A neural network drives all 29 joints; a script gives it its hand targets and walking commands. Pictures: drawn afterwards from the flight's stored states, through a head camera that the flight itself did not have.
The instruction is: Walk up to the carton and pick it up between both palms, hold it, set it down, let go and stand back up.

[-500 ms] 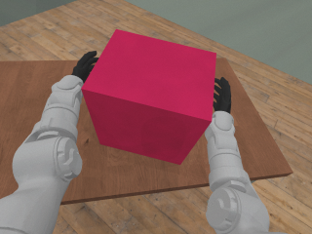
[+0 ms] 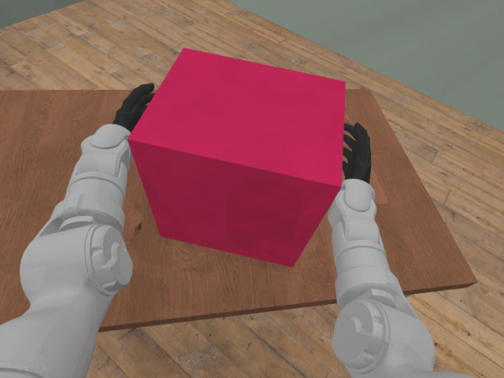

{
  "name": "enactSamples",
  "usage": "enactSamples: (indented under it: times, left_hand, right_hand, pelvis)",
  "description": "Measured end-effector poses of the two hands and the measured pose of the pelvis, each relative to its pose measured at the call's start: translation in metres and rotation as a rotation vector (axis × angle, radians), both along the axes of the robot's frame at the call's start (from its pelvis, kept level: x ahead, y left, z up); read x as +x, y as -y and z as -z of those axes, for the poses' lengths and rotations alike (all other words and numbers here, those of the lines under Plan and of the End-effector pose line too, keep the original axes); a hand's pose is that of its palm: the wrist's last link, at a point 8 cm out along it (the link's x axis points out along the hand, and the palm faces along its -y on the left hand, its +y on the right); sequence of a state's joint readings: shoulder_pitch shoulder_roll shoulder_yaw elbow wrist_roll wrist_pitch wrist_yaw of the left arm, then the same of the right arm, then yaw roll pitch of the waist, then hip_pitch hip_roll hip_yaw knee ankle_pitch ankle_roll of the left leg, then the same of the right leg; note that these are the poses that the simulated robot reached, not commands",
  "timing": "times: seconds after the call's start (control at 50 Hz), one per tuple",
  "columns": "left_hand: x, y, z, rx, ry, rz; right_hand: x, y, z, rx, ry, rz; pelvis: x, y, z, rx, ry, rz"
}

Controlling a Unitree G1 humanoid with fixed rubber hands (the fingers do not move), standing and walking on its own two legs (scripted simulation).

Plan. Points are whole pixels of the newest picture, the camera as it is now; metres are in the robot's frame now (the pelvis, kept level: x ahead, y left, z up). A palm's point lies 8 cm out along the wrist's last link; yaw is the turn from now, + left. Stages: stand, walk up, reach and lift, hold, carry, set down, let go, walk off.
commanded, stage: set down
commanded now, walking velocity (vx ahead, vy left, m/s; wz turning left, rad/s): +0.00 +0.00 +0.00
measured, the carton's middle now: (243, 167) +0.46 -0.03 +0.03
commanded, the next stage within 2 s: none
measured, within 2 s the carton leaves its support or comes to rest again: neither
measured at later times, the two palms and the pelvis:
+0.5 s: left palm (129, 131) +0.49 +0.15 +0.10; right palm (354, 176) +0.38 -0.20 +0.09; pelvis +0.00 +0.00 +0.00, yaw +0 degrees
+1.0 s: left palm (131, 137) +0.49 +0.15 +0.09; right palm (350, 190) +0.37 -0.20 +0.06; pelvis -0.01 +0.00 -0.01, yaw -1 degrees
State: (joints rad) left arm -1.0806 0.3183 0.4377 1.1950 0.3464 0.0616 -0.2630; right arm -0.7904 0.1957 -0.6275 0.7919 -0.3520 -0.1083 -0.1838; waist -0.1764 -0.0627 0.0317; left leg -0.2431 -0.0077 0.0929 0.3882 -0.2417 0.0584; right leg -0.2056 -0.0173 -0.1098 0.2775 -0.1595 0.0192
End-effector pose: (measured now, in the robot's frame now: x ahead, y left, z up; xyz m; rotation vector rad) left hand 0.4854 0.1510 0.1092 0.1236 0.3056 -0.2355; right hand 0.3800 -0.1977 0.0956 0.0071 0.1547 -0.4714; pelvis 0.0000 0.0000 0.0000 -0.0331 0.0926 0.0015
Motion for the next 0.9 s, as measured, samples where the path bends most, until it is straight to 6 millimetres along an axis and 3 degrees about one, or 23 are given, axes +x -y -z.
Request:
enactSamples:
  times: [0.64, 0.9]
  left_hand:
    - [0.003, 0.000, 0.007, -0.040, 0.031, -0.014]
    - [0.007, 0.002, 0.011, -0.004, 0.022, -0.006]
  right_hand:
    - [0.002, 0.002, 0.004, -0.023, 0.013, -0.003]
    - [0.000, 0.002, 0.017, 0.024, -0.049, 0.003]
  pelvis:
    - [-0.001, 0.001, 0.001, -0.001, -0.014, 0.002]
    - [-0.006, -0.003, 0.008, -0.021, -0.114, 0.010]
